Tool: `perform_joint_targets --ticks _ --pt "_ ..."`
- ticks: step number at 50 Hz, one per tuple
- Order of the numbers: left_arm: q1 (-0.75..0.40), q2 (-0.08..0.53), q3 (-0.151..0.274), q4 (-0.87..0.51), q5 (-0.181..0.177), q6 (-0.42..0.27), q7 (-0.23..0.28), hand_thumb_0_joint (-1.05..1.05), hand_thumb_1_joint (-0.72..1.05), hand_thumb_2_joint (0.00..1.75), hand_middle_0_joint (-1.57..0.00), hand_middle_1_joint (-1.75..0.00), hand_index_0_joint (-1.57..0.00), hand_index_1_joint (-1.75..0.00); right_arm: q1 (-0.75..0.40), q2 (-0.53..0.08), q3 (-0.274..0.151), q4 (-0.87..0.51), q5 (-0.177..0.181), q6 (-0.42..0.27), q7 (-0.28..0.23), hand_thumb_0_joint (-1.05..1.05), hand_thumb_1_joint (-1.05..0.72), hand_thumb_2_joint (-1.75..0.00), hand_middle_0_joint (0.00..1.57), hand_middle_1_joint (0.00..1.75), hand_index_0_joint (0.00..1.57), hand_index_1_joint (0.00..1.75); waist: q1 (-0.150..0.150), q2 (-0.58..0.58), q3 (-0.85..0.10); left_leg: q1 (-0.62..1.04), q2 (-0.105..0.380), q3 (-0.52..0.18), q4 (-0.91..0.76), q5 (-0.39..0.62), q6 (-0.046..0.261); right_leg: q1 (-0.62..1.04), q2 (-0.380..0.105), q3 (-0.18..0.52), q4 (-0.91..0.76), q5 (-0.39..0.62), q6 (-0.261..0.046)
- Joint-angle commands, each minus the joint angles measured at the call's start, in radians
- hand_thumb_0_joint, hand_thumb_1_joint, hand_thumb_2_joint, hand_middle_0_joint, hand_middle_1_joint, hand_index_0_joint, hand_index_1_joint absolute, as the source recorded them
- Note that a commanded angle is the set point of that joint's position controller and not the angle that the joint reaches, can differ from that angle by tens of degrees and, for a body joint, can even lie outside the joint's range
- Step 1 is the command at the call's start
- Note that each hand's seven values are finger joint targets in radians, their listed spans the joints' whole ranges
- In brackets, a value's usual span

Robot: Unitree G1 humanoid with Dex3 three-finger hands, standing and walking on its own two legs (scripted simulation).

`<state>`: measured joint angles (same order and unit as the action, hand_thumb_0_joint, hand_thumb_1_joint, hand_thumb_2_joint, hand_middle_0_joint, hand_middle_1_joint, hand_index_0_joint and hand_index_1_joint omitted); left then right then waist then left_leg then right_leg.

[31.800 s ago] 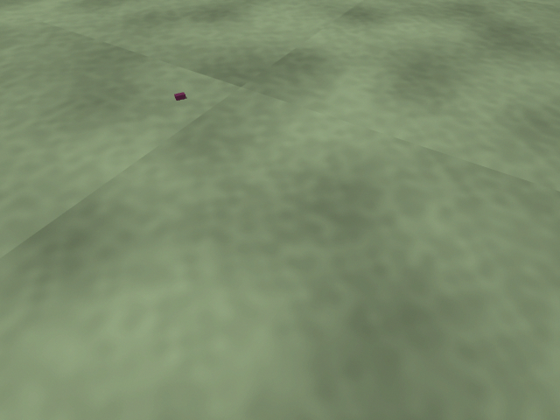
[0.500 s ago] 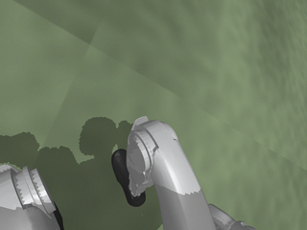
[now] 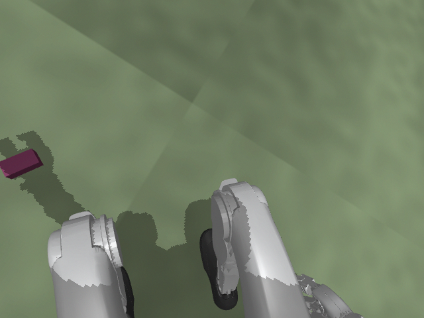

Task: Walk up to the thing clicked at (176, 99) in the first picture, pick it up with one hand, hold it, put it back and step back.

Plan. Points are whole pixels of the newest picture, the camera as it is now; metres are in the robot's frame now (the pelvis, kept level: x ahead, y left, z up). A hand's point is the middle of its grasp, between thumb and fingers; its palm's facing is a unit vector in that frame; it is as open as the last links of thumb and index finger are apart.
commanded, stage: withdraw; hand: left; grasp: from above
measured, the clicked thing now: (21, 163) +0.45 +0.33 -0.31
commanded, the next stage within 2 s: home in 0.42 s
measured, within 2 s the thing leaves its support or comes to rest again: neither
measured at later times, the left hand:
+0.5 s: hand out of the picture +0.44 +0.33 -0.15, palm faces -0.46 -0.09 -0.88, open 12.3 cm
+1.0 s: hand out of the picture +0.35 +0.33 -0.03, palm faces -0.30 -0.49 -0.82, open 8.5 cm
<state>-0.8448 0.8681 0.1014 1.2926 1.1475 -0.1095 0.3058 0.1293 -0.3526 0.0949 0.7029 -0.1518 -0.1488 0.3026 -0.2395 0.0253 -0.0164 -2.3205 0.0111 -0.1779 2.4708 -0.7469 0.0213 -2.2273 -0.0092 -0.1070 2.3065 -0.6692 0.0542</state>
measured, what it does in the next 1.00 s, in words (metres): rises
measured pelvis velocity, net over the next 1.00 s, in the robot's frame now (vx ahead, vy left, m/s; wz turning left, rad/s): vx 0.00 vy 0.00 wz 0.10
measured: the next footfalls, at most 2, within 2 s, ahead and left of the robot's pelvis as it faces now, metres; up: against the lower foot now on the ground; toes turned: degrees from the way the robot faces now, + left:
none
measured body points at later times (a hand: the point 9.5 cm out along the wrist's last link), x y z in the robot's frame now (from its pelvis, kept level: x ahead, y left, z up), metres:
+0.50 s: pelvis -0.02 -0.01 +0.01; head +0.23 +0.09 +0.38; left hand +0.47 +0.34 -0.10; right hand +0.05 -0.29 -0.08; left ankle +0.06 +0.12 -0.29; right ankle +0.11 -0.13 -0.29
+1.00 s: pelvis +0.00 +0.00 +0.09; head +0.20 +0.06 +0.49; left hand +0.36 +0.35 +0.01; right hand +0.16 -0.26 -0.03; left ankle +0.06 +0.12 -0.29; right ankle +0.11 -0.13 -0.29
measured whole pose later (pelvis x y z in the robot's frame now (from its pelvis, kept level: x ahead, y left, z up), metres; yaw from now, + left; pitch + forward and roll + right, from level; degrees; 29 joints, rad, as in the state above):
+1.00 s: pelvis +0.00 +0.00 +0.09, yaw +6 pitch +36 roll -7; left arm -0.47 0.60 0.09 0.75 0.67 -0.02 0.07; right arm 0.13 -0.30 -0.02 0.65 -0.02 -0.02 0.10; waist -0.10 0.05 -0.18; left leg -2.07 0.02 -0.09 2.15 -0.71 0.02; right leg -2.02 -0.03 -0.04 2.05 -0.66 0.05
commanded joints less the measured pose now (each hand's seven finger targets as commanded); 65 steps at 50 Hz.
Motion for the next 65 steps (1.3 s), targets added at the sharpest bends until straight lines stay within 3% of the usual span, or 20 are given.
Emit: perform_joint_targets --ticks 1,4,6,11,15,20,25,30,33,35,37,40,43,46,49,51,52,57,62,65 --pt "-0.241 0.099 -0.079 -0.297 -0.051 -0.055 -0.154 0.00 -0.22 0.78 -0.36 -0.70 -0.35 -0.72 0.220 -0.273 -0.132 -0.026 0.044 0.062 -0.064 0.00 -0.90 -0.90 0.20 0.30 0.20 0.30 -0.046 0.219 -0.596 0.525 -0.009 0.061 -0.370 0.247 -0.006 0.355 0.041 -0.075 -0.269 0.225 -0.092" --pt "-0.321 0.107 -0.068 -0.332 -0.078 -0.118 -0.195 0.00 -0.20 0.78 -0.36 -0.71 -0.35 -0.73 0.220 -0.254 -0.137 -0.041 0.044 0.087 -0.115 0.00 -0.89 -0.90 0.20 0.30 0.20 0.30 -0.056 0.122 -0.586 0.453 -0.021 0.080 -0.350 0.169 0.006 0.388 0.036 -0.046 -0.312 0.152 -0.093" --pt "-0.352 0.157 -0.042 -0.311 -0.061 -0.156 -0.185 0.00 -0.20 0.79 -0.35 -0.72 -0.34 -0.73 0.210 -0.238 -0.122 -0.042 0.046 0.103 -0.150 0.00 -0.89 -0.90 0.20 0.30 0.20 0.30 -0.041 0.111 -0.556 0.440 -0.027 0.084 -0.351 0.125 0.010 0.360 0.032 -0.037 -0.330 0.101 -0.095" --pt "-0.428 0.191 -0.024 -0.172 0.023 -0.194 -0.069 0.00 -0.24 0.81 -0.32 -0.74 -0.31 -0.75 0.160 -0.189 -0.078 -0.045 0.037 0.128 -0.183 0.00 -0.88 -0.90 0.20 0.30 0.20 0.30 -0.012 0.207 -0.582 0.489 -0.025 0.104 -0.394 0.082 0.001 0.322 0.036 -0.025 -0.307 0.058 -0.091" --pt "-0.488 0.160 -0.058 0.015 0.089 -0.157 0.019 0.00 -0.27 0.84 -0.28 -0.78 -0.27 -0.79 0.174 -0.191 -0.054 -0.031 0.026 0.132 -0.194 0.00 -0.88 -0.89 0.20 0.30 0.20 0.30 -0.056 0.245 -0.546 0.471 -0.028 0.117 -0.387 0.124 0.001 0.268 0.041 -0.036 -0.294 0.093 -0.099" --pt "-0.530 0.215 -0.041 0.114 0.130 -0.118 0.065 0.00 -0.21 0.78 -0.34 -0.72 -0.34 -0.73 0.205 -0.204 -0.035 -0.030 0.012 0.127 -0.199 0.00 -0.88 -0.89 0.20 0.30 0.20 0.30 -0.055 0.292 -0.618 0.509 -0.023 0.118 -0.358 0.214 -0.005 0.277 0.033 -0.046 -0.245 0.181 -0.099" --pt "-0.473 0.286 0.029 0.134 0.118 -0.111 0.082 0.00 -0.19 0.75 -0.35 -0.71 -0.36 -0.71 0.218 -0.216 -0.036 -0.051 0.006 0.115 -0.195 0.00 -0.88 -0.89 0.20 0.30 0.20 0.30 -0.030 0.302 -0.676 0.524 -0.025 0.111 -0.344 0.246 -0.005 0.300 0.025 -0.060 -0.209 0.208 -0.091" --pt "-0.381 0.366 0.132 -0.076 0.092 -0.130 0.071 0.00 -0.07 0.90 -0.24 -0.61 -0.22 -0.63 0.242 -0.227 -0.060 -0.072 0.007 0.108 -0.183 0.00 -0.89 -0.90 0.20 0.30 0.20 0.30 0.023 0.419 -0.815 0.618 -0.029 0.124 -0.327 0.349 -0.019 0.351 0.016 -0.062 -0.176 0.275 -0.095" --pt "-0.293 0.367 0.181 -0.257 0.029 -0.140 0.056 0.00 0.13 0.87 -0.22 -0.52 -0.21 -0.53 0.262 -0.236 -0.105 -0.082 0.016 0.107 -0.179 0.00 -0.89 -0.90 0.20 0.30 0.20 0.30 0.058 0.423 -0.889 0.642 -0.031 0.136 -0.339 0.346 -0.019 0.394 0.013 -0.052 -0.206 0.263 -0.103" --pt "-0.227 0.347 0.209 -0.394 -0.029 -0.132 0.040 0.00 0.29 0.86 -0.21 -0.45 -0.20 -0.46 0.268 -0.225 -0.144 -0.087 0.030 0.108 -0.177 0.00 -0.89 -0.90 0.20 0.30 0.20 0.30 0.101 0.458 -0.994 0.707 -0.029 0.143 -0.380 0.349 -0.021 0.430 0.009 -0.038 -0.220 0.264 -0.100" --pt "-0.161 0.245 0.176 -0.420 -0.094 -0.110 0.012 0.00 0.45 0.88 -0.21 -0.42 -0.20 -0.43 0.285 -0.223 -0.175 -0.073 0.045 0.106 -0.175 0.00 -0.89 -0.90 0.20 0.30 0.20 0.30 0.090 0.416 -0.936 0.702 -0.029 0.131 -0.417 0.316 -0.020 0.383 0.008 -0.038 -0.249 0.241 -0.104" --pt "-0.120 0.152 0.137 -0.535 -0.200 -0.058 -0.039 0.00 0.64 0.88 -0.21 -0.37 -0.20 -0.37 0.300 -0.188 -0.191 -0.059 0.080 0.112 -0.179 0.00 -0.90 -0.90 0.20 0.30 0.20 0.30 0.102 0.362 -0.962 0.722 -0.020 0.130 -0.486 0.269 -0.004 0.432 0.014 -0.023 -0.316 0.233 -0.092" --pt "0.066 -0.046 0.042 -0.554 -0.339 0.010 -0.118 0.00 0.73 0.91 -0.21 -0.36 -0.20 -0.36 0.269 -0.172 -0.194 -0.059 0.103 0.118 -0.190 0.00 -0.90 -0.90 0.20 0.30 0.20 0.30 0.086 0.233 -0.800 0.659 -0.021 0.118 -0.559 0.205 0.009 0.456 0.021 -0.021 -0.392 0.204 -0.086" --pt "0.181 -0.073 0.028 -0.668 -0.466 0.069 -0.206 0.00 0.79 0.88 -0.20 -0.31 -0.20 -0.32 0.222 -0.171 -0.194 -0.082 0.131 0.121 -0.208 0.00 -0.90 -0.90 0.20 0.30 0.20 0.30 0.105 0.163 -0.719 0.683 -0.014 0.096 -0.631 0.185 0.012 0.504 0.018 -0.006 -0.456 0.194 -0.085" --pt "0.277 -0.128 0.008 -0.813 -0.584 0.108 -0.271 0.00 0.90 0.90 -0.20 -0.30 -0.20 -0.30 0.160 -0.149 -0.194 -0.122 0.147 0.116 -0.227 0.00 -0.90 -0.90 0.20 0.30 0.20 0.30 0.117 0.110 -0.711 0.746 -0.008 0.093 -0.686 0.204 0.011 0.588 0.014 0.008 -0.521 0.204 -0.081" --pt "0.311 -0.118 0.045 -0.945 -0.649 0.119 -0.280 0.00 0.90 0.90 -0.20 -0.30 -0.20 -0.30 0.123 -0.132 -0.196 -0.145 0.158 0.108 -0.242 0.00 -0.90 -0.90 0.20 0.30 0.20 0.30 0.149 0.108 -0.760 0.818 -0.005 0.092 -0.720 0.228 0.009 0.645 0.012 0.017 -0.556 0.220 -0.079" --pt "0.327 -0.130 0.047 -0.987 -0.676 0.122 -0.282 0.00 0.90 0.90 -0.20 -0.30 -0.20 -0.30 0.108 -0.125 -0.195 -0.154 0.162 0.104 -0.249 0.00 -0.90 -0.90 0.20 0.30 0.20 0.30 0.144 0.123 -0.758 0.835 -0.005 0.091 -0.737 0.233 0.008 0.664 0.009 0.022 -0.573 0.225 -0.079" --pt "0.460 -0.189 0.082 -1.078 -0.762 0.149 -0.257 0.00 0.90 0.90 -0.20 -0.30 -0.20 -0.30 0.035 -0.093 -0.183 -0.201 0.178 0.084 -0.279 0.00 -0.90 -0.90 0.20 0.30 0.20 0.30 0.167 0.154 -0.673 0.927 -0.001 0.077 -0.872 0.182 -0.001 0.720 0.001 0.041 -0.661 0.171 -0.082" --pt "0.643 -0.300 0.039 -1.193 -0.885 0.235 -0.252 0.00 0.90 0.90 -0.20 -0.30 -0.20 -0.30 -0.008 -0.079 -0.178 -0.254 0.186 0.062 -0.309 0.00 -0.90 -0.90 0.20 0.30 0.20 0.30 0.169 0.158 -0.651 1.059 0.001 0.074 -1.011 0.113 -0.004 0.836 0.004 0.054 -0.795 0.122 -0.077" --pt "0.743 -0.314 0.050 -1.296 -0.982 0.301 -0.249 0.00 0.90 0.90 -0.20 -0.30 -0.20 -0.30 -0.017 -0.069 -0.166 -0.279 0.193 0.052 -0.332 0.00 -0.90 -0.90 0.20 0.30 0.20 0.30 0.170 0.128 -0.643 1.141 -0.001 0.067 -1.089 0.084 -0.002 0.937 0.005 0.064 -0.895 0.102 -0.069"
